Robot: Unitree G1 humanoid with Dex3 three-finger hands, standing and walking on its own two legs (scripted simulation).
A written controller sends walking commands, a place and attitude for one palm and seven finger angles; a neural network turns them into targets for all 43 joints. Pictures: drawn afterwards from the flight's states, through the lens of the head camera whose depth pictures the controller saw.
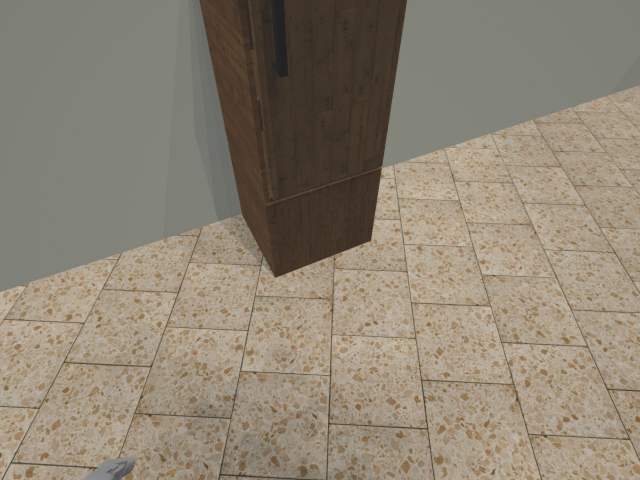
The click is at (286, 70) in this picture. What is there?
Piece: cupboard door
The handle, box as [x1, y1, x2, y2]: [271, 0, 287, 77]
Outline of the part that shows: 271,0 276,61 273,62 273,66 277,70 277,74 280,77 287,75 283,0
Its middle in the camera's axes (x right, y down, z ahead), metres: -0.10 -0.46 +0.86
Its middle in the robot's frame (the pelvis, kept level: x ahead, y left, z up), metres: +0.96 +0.14 +0.16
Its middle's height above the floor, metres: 0.92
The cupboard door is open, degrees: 0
